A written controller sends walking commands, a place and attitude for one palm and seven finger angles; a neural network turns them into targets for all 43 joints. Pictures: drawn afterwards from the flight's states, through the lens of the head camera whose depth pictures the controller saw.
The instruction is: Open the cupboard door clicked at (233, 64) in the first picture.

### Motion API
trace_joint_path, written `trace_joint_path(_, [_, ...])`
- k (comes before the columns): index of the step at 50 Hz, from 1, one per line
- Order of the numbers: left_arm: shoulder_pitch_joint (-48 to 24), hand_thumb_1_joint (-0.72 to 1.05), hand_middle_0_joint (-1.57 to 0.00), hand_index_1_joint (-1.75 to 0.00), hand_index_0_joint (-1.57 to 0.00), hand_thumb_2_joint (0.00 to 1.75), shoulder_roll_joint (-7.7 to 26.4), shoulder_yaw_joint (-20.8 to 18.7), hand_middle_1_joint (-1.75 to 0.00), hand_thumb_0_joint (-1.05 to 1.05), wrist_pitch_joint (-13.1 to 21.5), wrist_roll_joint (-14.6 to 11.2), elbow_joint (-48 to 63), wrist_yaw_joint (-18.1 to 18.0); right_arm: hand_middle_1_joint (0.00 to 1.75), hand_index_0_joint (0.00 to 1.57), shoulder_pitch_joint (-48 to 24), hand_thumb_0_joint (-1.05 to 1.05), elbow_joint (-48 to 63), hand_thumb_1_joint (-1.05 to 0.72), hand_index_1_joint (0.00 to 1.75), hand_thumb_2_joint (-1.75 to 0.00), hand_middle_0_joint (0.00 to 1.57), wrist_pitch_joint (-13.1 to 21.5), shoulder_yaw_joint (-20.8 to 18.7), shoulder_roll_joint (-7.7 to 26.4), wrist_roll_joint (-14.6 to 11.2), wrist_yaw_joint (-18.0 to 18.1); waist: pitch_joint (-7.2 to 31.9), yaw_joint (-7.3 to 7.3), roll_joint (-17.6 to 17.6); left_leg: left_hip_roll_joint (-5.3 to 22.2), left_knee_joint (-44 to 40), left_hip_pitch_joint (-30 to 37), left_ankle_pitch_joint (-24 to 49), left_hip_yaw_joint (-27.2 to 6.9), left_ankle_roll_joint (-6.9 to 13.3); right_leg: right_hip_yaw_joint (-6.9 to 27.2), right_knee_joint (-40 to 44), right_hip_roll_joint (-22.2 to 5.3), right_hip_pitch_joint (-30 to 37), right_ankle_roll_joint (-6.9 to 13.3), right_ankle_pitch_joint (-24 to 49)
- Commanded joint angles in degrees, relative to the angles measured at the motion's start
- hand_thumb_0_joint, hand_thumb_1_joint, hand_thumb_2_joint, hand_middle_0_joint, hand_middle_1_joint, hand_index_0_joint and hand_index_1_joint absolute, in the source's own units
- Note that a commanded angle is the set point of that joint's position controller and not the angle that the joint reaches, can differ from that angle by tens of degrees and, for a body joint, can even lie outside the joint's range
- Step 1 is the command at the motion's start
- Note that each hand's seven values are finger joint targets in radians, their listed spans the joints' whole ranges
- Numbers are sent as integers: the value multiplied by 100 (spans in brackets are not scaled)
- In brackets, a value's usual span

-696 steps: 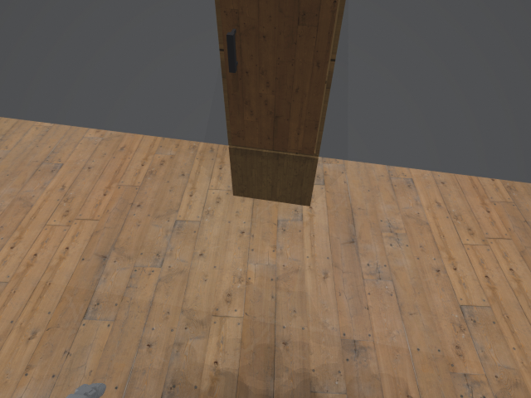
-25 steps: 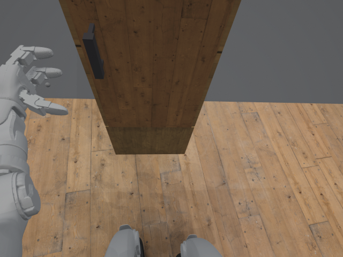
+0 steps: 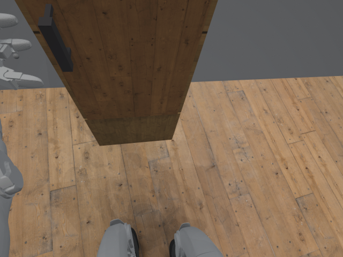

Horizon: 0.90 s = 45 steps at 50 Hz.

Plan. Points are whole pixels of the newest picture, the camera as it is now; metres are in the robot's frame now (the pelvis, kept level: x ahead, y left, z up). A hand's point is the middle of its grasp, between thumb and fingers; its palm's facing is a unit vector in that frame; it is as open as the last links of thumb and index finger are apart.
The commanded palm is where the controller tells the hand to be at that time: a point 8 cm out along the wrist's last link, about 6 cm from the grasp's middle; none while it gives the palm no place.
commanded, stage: move the hooked fingers beside the handle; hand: left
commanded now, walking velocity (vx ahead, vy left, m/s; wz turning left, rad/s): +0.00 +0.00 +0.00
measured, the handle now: (58, 40) +0.57 +0.19 +0.09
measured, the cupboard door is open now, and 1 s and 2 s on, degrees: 0 0 0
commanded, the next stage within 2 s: slide the fingers in behind the handle in 0.76 s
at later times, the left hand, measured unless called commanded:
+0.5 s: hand (20, 63) +0.51 +0.25 +0.09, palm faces +0.05 -1.00 +0.00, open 14.0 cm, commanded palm +0.49 +0.29 +0.09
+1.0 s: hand (20, 61) +0.52 +0.25 +0.09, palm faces +0.04 -1.00 +0.00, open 14.0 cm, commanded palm +0.50 +0.28 +0.09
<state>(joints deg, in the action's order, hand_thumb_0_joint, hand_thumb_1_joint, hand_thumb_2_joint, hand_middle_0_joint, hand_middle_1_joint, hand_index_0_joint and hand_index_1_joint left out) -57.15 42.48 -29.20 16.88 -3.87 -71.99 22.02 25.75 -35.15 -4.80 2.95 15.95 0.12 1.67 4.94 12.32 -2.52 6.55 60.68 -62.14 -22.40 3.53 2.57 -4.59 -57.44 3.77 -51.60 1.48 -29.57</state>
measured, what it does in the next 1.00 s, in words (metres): stands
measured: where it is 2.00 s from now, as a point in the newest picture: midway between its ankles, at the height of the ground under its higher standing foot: outside the picture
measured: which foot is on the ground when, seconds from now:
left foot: down 0.00-1.00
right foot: down 0.00-1.00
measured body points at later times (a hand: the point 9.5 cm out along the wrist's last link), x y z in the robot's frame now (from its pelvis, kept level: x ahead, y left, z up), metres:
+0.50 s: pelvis +0.00 +0.01 +0.00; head +0.13 +0.04 +0.43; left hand +0.50 +0.30 +0.10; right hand +0.02 -0.27 -0.10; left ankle +0.05 +0.10 -0.66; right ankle -0.03 -0.11 -0.66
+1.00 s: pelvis -0.01 +0.00 +0.00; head +0.14 +0.04 +0.42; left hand +0.51 +0.30 +0.09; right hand -0.04 -0.27 -0.10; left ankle +0.05 +0.10 -0.66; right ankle -0.03 -0.11 -0.66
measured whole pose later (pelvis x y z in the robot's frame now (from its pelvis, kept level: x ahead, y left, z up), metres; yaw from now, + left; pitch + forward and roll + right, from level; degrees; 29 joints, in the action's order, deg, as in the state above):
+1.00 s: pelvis -0.01 +0.00 +0.00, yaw +1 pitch +23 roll -5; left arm -57.5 39.3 -26.3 18.0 -5.2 -70.8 20.5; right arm 25.5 -37.1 -4.9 2.4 16.3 0.1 1.7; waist 5.1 11.7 -2.4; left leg 6.1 61.8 -63.4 -22.2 2.4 2.8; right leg -5.5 -58.0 3.6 -52.1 1.3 -29.5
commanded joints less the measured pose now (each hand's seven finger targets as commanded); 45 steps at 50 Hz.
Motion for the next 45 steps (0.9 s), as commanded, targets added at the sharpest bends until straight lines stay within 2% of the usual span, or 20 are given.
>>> trace_joint_path(1, [-1923, -50, -30, -120, -30, 30, 1889, -313, -120, 0, 427, -241, 1331, 143, 30, 20, 1004, 0, 236, -90, 30, -90, 20, 46, -473, 1218, -22, 81, 3094, -236, -710, -324, -319, 3283, 2457, -644, 52, 344, 790, 130, 569, -99, 2648])
trace_joint_path(2, [-2024, -50, -30, -120, -30, 30, 1882, -308, -120, 0, 488, -264, 1544, 156, 30, 20, 978, 0, 225, -90, 30, -90, 20, 47, -469, 1197, -19, 75, 3139, -269, -929, -324, -314, 3408, 2509, -639, 44, 342, 777, 129, 529, -85, 2657])
trace_joint_path(4, [-2230, -50, -30, -120, -30, 30, 1448, -39, -120, 0, 587, -342, 1682, 169, 30, 20, 972, 0, 164, -90, 30, -90, 20, 35, -478, 1152, -24, 65, 3047, -151, -948, -305, -332, 3780, 2582, -723, 37, 284, 814, 158, 212, -57, 2497])
trace_joint_path(5, [-2255, -50, -30, -120, -30, 30, 1438, -23, -120, 0, 620, -343, 1726, 161, 30, 20, 972, 0, 104, -90, 30, -90, 20, 25, -502, 1174, -28, 72, 3099, -144, -1088, -279, -347, 3981, 2656, -771, 9, 260, 827, 156, 77, -52, 2433])
trace_joint_path(6, [-2233, -50, -30, -120, -30, 30, 1141, 189, -120, 0, 609, -357, 1655, 170, 30, 20, 947, 0, 73, -90, 30, -90, 20, 25, -500, 1150, -31, 57, 3032, -113, -1195, -279, -363, 4100, 2628, -816, -10, 229, 844, 159, -111, -36, 2277])
trace_joint_path(8, [-2213, -50, -30, -120, -30, 30, 999, 259, -120, 0, 560, -389, 1506, 146, 30, 20, 937, 0, 11, -90, 30, -90, 20, 22, -516, 1174, -28, 52, 2811, -81, -1068, -261, -435, 4159, 2479, -892, -27, 182, 908, 158, -248, -22, 2037])
trace_joint_path(14, [-2412, -50, -30, -120, -30, 30, 580, 508, -120, 0, 564, -353, 1636, -81, 30, 20, 857, 0, 12, -90, 30, -90, 20, 23, -514, 1132, 7, 16, 2807, -75, -1171, -264, -457, 4438, 2669, -995, -47, 116, 859, 130, -465, 17, 1954])
trace_joint_path(19, [-2498, -50, -30, -120, -30, 30, 750, 384, -120, 0, 634, -255, 1383, -346, 30, 20, 768, 0, 85, -90, 30, -90, 20, 26, -478, 1159, 14, 9, 2580, -70, -954, -269, -506, 4132, 2188, -1012, -49, 134, 854, 110, -496, 5, 1632])
trace_joint_path(20, [-2497, -50, -30, -120, -30, 30, 966, 254, -120, 0, 665, -199, 1370, -394, 30, 20, 766, 0, 100, -90, 30, -90, 20, 20, -479, 1183, 14, 14, 2720, -107, -916, -256, -502, 4129, 2221, -1024, -59, 146, 814, 107, -410, -1, 1673])
trace_joint_path(22, [-2418, -50, -30, -120, -30, 30, 947, 286, -120, 0, 690, -150, 1290, -420, 30, 20, 723, 0, 151, -90, 30, -90, 20, 28, -464, 1161, 7, 5, 2740, -126, -902, -276, -486, 3991, 2090, -976, -56, 173, 817, 101, -339, -12, 1639])
trace_joint_path(23, [-2519, -50, -30, -120, -30, 30, 904, 355, -120, 0, 693, -150, 1287, -423, 30, 20, 699, 0, 158, -90, 30, -90, 20, 35, -453, 1159, -2, 4, 2696, -70, -886, -280, -474, 3917, 1987, -953, -42, 192, 831, 102, -338, -26, 1616])
trace_joint_path(26, [-2474, -50, -30, -120, -30, 30, 1269, 138, -120, 0, 701, -118, 1076, -388, 30, 20, 709, 0, 181, -90, 30, -90, 20, 38, -432, 1197, -16, 44, 2701, -84, -760, -282, -430, 3665, 1868, -918, -23, 229, 809, 107, -224, -38, 1607])
trace_joint_path(28, [-2579, -50, -30, -120, -30, 30, 1202, 265, -120, 0, 647, -123, 922, -318, 30, 20, 706, 0, 185, -90, 30, -90, 20, 48, -397, 1190, -34, 52, 2540, -3, -663, -292, -414, 3411, 1588, -890, 3, 246, 838, 108, -253, -60, 1444])
trace_joint_path(33, [-2771, -50, -30, -120, -30, 30, 1484, 192, -120, 0, 643, -159, 916, -117, 30, 20, 795, 0, 142, -90, 30, -90, 20, 89, -372, 1218, -42, 115, 2722, 24, -786, -273, -315, 3255, 1569, -885, 13, 280, 767, 114, -230, -50, 1439])
trace_joint_path(34, [-2831, -50, -30, -120, -30, 30, 1278, 318, -120, 0, 663, -193, 971, -79, 30, 20, 814, 0, 121, -90, 30, -90, 20, 113, -373, 1189, -29, 112, 2779, 51, -987, -275, -285, 3390, 1661, -902, 13, 271, 735, 118, -381, -32, 1456])
trace_joint_path(38, [-2896, -50, -30, -120, -30, 30, 1343, 300, -120, 0, 542, -219, 863, -16, 30, 20, 918, 0, 20, -90, 30, -90, 20, 127, -384, 1229, -32, 133, 2773, 95, -900, -235, -265, 3364, 1586, -951, 15, 239, 735, 121, -526, -47, 1348])
trace_joint_path(39, [-2909, -50, -30, -120, -30, 30, 1295, 301, -120, 0, 551, -242, 938, -4, 30, 20, 943, 0, 14, -90, 30, -90, 20, 139, -385, 1214, -19, 131, 2877, 50, -1072, -250, -257, 3498, 1735, -963, 6, 224, 700, 123, -538, -20, 1421])
trace_joint_path(41, [-2755, -50, -30, -120, -30, 30, 1601, 52, -120, 0, 544, -207, 1101, -26, 30, 20, 984, 0, 9, -90, 30, -90, 20, 127, -415, 1244, -5, 122, 3139, -71, -1142, -233, -261, 3638, 1913, -970, -16, 219, 690, 127, -431, -15, 1527])
trace_joint_path(43, [-2538, -50, -30, -120, -30, 30, 1521, 55, -120, 0, 513, -201, 1170, -52, 30, 20, 982, 0, 28, -90, 30, -90, 20, 112, -419, 1212, -2, 98, 3143, -139, -1157, -247, -276, 3635, 2040, -924, -13, 216, 709, 133, -310, -21, 1660])
trace_joint_path(45, [-2657, -50, -30, -120, -30, 30, 1324, 165, -120, 0, 531, -218, 1368, -82, 30, 20, 991, 0, 3, -90, 30, -90, 20, 107, -441, 1190, 7, 73, 3193, -85, -1187, -239, -257, 3814, 2198, -933, -12, 203, 712, 145, -377, -27, 1774])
